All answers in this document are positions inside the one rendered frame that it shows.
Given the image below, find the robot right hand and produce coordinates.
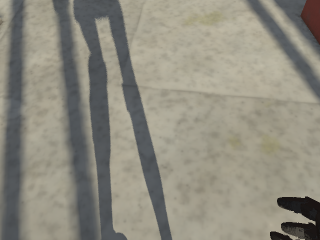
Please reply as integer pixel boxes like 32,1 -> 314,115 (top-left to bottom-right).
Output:
270,196 -> 320,240

